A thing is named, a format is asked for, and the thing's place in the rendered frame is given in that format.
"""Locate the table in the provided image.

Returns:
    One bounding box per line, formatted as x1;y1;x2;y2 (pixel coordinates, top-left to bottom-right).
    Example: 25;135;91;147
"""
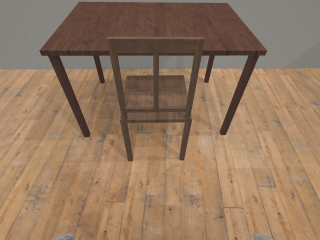
40;1;267;137

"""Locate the chair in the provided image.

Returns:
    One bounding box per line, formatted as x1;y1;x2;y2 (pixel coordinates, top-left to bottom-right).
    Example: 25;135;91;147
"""
107;36;205;162

